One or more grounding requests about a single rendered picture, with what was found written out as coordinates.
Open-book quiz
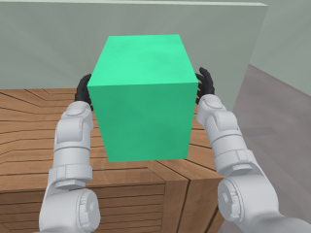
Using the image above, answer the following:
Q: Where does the right robot upper arm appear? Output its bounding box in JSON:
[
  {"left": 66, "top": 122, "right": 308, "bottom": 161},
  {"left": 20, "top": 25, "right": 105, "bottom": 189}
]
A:
[{"left": 218, "top": 174, "right": 311, "bottom": 233}]

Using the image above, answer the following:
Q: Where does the robot left forearm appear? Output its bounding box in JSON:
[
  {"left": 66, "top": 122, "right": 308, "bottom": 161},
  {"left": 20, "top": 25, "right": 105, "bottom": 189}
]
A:
[{"left": 39, "top": 101, "right": 94, "bottom": 231}]

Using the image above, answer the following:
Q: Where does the robot right forearm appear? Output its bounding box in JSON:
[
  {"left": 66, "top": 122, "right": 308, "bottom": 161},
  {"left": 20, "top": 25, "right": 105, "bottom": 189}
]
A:
[{"left": 195, "top": 94, "right": 279, "bottom": 208}]

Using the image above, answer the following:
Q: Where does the left robot upper arm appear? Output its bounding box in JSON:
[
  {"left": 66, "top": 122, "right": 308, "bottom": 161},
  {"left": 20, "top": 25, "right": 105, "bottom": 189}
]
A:
[{"left": 32, "top": 188, "right": 101, "bottom": 233}]

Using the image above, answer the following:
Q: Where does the carton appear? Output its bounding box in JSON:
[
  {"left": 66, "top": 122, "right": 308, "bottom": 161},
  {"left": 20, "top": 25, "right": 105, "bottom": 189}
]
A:
[{"left": 86, "top": 34, "right": 199, "bottom": 162}]

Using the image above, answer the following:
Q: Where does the robot left hand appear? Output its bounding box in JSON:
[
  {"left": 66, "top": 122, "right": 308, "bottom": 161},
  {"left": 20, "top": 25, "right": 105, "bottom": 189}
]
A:
[{"left": 74, "top": 74, "right": 93, "bottom": 111}]

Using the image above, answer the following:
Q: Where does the pedestal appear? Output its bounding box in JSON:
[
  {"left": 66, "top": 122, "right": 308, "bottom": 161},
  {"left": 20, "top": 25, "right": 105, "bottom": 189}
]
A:
[{"left": 0, "top": 87, "right": 225, "bottom": 233}]

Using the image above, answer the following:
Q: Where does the robot right hand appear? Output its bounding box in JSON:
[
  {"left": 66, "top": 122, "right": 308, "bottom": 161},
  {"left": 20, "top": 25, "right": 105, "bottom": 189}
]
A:
[{"left": 195, "top": 67, "right": 215, "bottom": 105}]

